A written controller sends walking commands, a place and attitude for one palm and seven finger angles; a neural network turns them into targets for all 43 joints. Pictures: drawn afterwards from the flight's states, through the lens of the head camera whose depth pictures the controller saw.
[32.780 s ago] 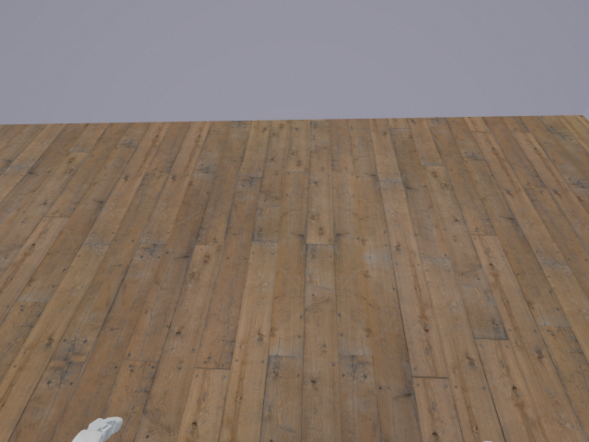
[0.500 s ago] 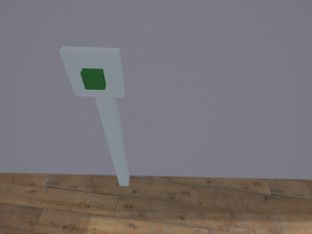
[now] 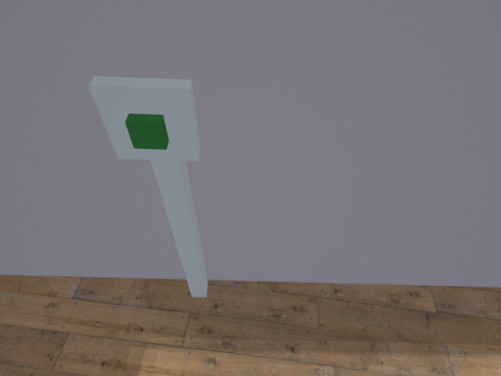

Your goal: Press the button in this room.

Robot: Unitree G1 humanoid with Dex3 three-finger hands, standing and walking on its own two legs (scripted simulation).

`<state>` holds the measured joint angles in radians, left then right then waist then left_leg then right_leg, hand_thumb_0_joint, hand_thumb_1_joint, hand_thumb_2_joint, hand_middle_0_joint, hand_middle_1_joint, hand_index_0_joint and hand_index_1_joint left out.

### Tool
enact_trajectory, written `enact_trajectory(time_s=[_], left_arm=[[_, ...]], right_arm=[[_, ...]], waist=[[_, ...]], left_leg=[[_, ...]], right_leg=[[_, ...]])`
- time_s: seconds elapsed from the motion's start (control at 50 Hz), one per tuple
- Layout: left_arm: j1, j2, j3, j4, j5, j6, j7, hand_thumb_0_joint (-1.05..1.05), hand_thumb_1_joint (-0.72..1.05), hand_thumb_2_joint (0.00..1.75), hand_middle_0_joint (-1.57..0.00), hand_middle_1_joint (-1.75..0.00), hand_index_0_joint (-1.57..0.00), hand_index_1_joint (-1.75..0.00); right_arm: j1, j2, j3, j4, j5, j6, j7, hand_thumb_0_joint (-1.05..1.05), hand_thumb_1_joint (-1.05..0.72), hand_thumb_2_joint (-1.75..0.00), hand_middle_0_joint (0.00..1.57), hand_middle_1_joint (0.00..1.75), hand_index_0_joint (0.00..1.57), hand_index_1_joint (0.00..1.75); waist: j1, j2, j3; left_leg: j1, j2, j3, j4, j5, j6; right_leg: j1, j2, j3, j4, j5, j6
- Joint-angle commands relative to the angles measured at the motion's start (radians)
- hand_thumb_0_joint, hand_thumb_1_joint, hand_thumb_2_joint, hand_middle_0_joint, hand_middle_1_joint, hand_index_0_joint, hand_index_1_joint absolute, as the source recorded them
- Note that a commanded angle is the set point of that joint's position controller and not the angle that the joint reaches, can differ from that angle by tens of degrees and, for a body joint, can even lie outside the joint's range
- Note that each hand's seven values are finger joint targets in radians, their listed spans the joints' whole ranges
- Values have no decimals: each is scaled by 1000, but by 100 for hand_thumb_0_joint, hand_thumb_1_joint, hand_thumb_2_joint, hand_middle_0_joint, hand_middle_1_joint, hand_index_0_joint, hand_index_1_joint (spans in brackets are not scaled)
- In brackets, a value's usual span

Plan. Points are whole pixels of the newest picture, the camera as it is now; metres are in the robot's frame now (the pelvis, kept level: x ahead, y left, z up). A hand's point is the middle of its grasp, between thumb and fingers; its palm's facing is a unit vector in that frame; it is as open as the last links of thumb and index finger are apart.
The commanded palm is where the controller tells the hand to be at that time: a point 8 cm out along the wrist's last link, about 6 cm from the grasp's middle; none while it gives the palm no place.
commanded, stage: raise the hand and make a fist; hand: left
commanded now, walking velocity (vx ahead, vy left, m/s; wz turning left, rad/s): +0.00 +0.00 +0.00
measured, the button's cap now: (148, 130) +0.49 +0.23 +0.12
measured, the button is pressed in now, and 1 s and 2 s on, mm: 0 0 0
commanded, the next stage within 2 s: none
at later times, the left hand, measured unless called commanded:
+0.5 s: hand (120, 363) +0.15 +0.21 -0.05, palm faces +0.16 -0.99 -0.06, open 5.3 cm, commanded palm +0.13 +0.26 -0.02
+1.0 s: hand (115, 317) +0.19 +0.21 +0.03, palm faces +0.12 -0.99 -0.07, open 3.1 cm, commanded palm +0.16 +0.26 +0.04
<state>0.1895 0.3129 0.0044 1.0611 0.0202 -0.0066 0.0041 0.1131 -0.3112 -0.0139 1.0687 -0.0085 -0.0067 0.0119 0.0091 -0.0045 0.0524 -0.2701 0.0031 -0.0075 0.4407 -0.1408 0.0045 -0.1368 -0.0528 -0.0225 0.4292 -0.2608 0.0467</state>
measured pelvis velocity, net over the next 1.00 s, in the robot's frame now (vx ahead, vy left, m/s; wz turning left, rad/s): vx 0.01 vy -0.02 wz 0.00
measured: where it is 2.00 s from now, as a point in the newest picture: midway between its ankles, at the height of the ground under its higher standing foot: outside the picture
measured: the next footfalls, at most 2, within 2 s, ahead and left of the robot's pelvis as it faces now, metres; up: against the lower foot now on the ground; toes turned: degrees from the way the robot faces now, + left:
none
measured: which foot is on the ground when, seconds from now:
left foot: down 0.00-1.00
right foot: down 0.00-1.00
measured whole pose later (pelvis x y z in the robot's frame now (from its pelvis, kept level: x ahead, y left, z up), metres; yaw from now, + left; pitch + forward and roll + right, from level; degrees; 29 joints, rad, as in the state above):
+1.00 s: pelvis +0.01 -0.02 -0.05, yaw +0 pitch +8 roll -2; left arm 0.51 0.26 0.31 -0.11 -0.35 -0.29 -0.31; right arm 0.27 -0.23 -0.03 0.60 0.05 -0.25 -0.10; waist 0.02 0.04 -0.12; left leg -0.70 0.04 -0.05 0.93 -0.37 -0.03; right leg -0.54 -0.01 -0.05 0.91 -0.50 0.02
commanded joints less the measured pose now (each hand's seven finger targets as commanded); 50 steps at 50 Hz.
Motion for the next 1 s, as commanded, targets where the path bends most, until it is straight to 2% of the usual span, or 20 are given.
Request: enact_trajectory(time_s=[0.0,0.02,0.04,0.06,0.08,0.1,0.12,0.14,0.18,0.24,0.28,0.32,0.36,0.42,0.5,0.56,0.66,0.74,0.9,0.98], left_arm=[[2,195,39,-52,-1,-19,13,0,90,90,-20,-30,-20,-30],[1,192,39,-49,-1,-19,14,0,90,90,-20,-30,-20,-30],[93,47,14,-40,3,-29,54,0,90,90,-20,-30,-20,-30],[-621,445,406,-1446,-141,-246,60,0,90,90,-23,-33,-23,-33],[-8,307,318,-1178,-98,-218,55,0,90,90,-25,-36,-25,-36],[25,224,262,-1114,-141,-194,91,0,90,90,-28,-39,-28,-39],[250,-25,150,-969,-157,-136,80,0,90,90,-31,-42,-31,-42],[76,-12,165,-1137,-193,-179,63,0,90,90,-34,-45,-34,-45],[268,-28,218,-951,-208,-283,7,0,90,90,-39,-51,-39,-51],[475,-57,284,-779,-256,-470,-150,0,90,90,-47,-60,-47,-60],[501,-30,309,-785,-299,-583,-279,0,90,90,-53,-66,-53,-66],[418,62,375,-887,-348,-647,-397,0,90,90,-58,-72,-58,-72],[380,144,469,-1034,-386,-632,-435,0,90,90,-64,-78,-64,-78],[287,138,470,-1289,-432,-619,-412,0,90,90,-72,-87,-72,-87],[160,92,370,-1431,-405,-608,-379,0,90,90,-83,-99,-83,-99],[165,84,327,-1314,-382,-538,-417,0,90,90,-92,-108,-92,-108],[287,162,421,-1238,-409,-321,-459,0,90,90,-105,-123,-105,-123],[371,155,511,-1319,-435,-271,-376,0,90,90,-116,-135,-116,-135],[287,63,343,-1331,-384,-337,-310,0,90,90,-130,-150,-130,-150],[228,116,348,-1422,-378,-346,-328,0,90,90,-130,-150,-130,-150]], right_arm=[[-28,-208,-42,-49,1,-23,-15,0,-90,-90,20,30,20,30],[-30,-206,-42,-47,1,-24,-15,0,-90,-90,20,30,20,30],[40,-89,-24,-90,12,-24,-16,0,-90,-90,20,30,20,30],[81,-137,-60,-397,42,-145,-57,0,-90,-90,20,30,20,30],[-13,-94,-32,-406,40,-237,-93,0,-90,-90,20,30,20,30],[-20,-100,-25,-349,41,-250,-107,0,-90,-90,20,30,20,30],[33,-26,-32,-350,60,-255,-96,0,-90,-90,20,30,20,30],[5,-58,-45,-439,54,-269,-92,0,-90,-90,20,30,20,30],[1,-54,-65,-444,37,-282,-94,0,-90,-90,20,30,20,30],[-21,-38,-88,-483,29,-288,-62,0,-90,-90,20,30,20,30],[-37,-42,-97,-528,35,-302,-46,0,-90,-90,20,30,20,30],[-32,-55,-97,-577,42,-324,-36,0,-90,-90,20,30,20,30],[-35,-47,-94,-627,43,-332,-51,0,-90,-90,20,30,20,30],[-8,-20,-82,-636,36,-337,-71,0,-90,-90,20,30,20,30],[31,-17,-67,-587,27,-343,-103,0,-90,-90,20,30,20,30],[42,-30,-60,-569,41,-341,-123,0,-90,-90,20,30,20,30],[33,-32,-55,-623,64,-322,-143,0,-90,-90,20,30,20,30],[15,9,-57,-650,58,-299,-129,0,-90,-90,20,30,20,30],[51,-20,-49,-637,53,-303,-113,0,-90,-90,20,30,20,30],[56,-37,-41,-642,59,-331,-125,0,-90,-90,20,30,20,30]], waist=[[-9,18,-83],[-8,22,-82],[-19,45,-119],[-79,137,-484],[45,309,-396],[2,251,-325],[-30,177,-180],[-54,125,-47],[-21,-40,26],[46,-194,-31],[56,-173,-116],[56,-46,-234],[79,55,-374],[54,143,-452],[-41,99,-380],[-63,61,-263],[14,8,-348],[67,12,-400],[-10,-8,-220],[-4,63,-294]], left_leg=[[91,109,-108,-80,65,23],[92,110,-106,-85,64,22],[115,100,-3,64,59,-13],[305,-21,-10,-14,136,4],[377,22,0,-21,189,9],[204,8,0,-29,19,-19],[152,18,-11,-51,-99,-10],[32,6,-38,-29,-205,-9],[-116,-7,-30,62,-239,-14],[-312,-9,-2,244,-194,-31],[-370,-7,13,347,-177,-28],[-379,-12,19,417,-165,-21],[-360,-9,30,457,-139,-1],[-302,5,11,501,-92,14],[-306,17,-21,555,-64,34],[-365,21,-34,550,-133,34],[-330,10,-28,480,-75,31],[-264,3,-21,432,32,21],[-262,9,-23,377,-78,24],[-200,9,-25,341,-128,28]], right_leg=[[-34,-67,68,-90,76,-69],[-32,-68,68,-92,75,-69],[-51,-85,87,-82,86,-55],[-49,29,-66,48,227,-83],[-140,43,-79,104,82,-96],[-126,46,-107,94,14,-89],[-194,56,-109,78,-9,-76],[-247,49,-99,67,-43,-63],[-356,71,-113,107,-140,-58],[-490,81,-113,266,-179,-61],[-534,71,-80,341,-169,-64],[-530,56,-37,390,-155,-69],[-506,53,0,413,-149,-63],[-512,62,26,433,-106,-55],[-588,76,20,447,-25,-49],[-633,77,31,409,-89,-46],[-469,49,61,335,-5,-30],[-363,44,14,355,201,-16],[-473,72,-26,306,8,-30],[-454,66,-19,277,-97,-41]])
